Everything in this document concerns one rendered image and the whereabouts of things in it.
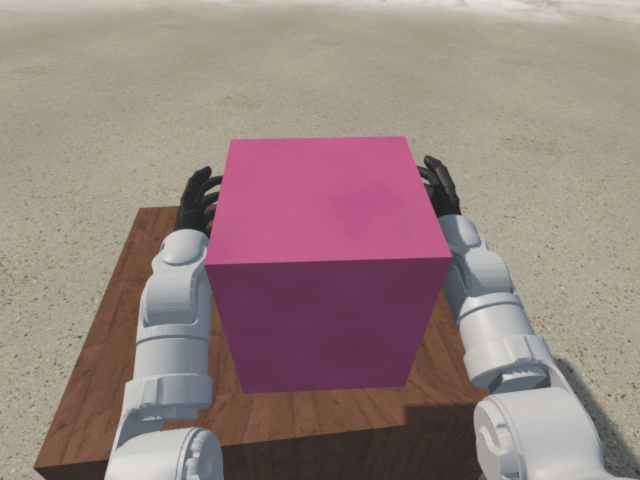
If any left robot upper arm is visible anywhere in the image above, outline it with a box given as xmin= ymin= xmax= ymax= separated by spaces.
xmin=106 ymin=426 xmax=224 ymax=480

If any carton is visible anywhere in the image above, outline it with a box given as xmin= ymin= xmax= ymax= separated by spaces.
xmin=204 ymin=136 xmax=452 ymax=394

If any left robot hand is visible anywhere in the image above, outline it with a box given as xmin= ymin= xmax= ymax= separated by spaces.
xmin=174 ymin=166 xmax=223 ymax=239

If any right robot hand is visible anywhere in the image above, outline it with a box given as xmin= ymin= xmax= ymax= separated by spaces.
xmin=417 ymin=155 xmax=462 ymax=218

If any robot left forearm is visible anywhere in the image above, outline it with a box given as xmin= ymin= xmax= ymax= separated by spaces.
xmin=104 ymin=229 xmax=213 ymax=480

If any right robot upper arm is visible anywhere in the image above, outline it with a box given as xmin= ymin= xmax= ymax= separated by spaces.
xmin=474 ymin=387 xmax=638 ymax=480

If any pedestal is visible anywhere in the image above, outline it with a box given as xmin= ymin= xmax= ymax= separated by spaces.
xmin=33 ymin=204 xmax=491 ymax=480

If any robot right forearm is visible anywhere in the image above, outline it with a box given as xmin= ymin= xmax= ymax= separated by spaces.
xmin=437 ymin=214 xmax=604 ymax=465

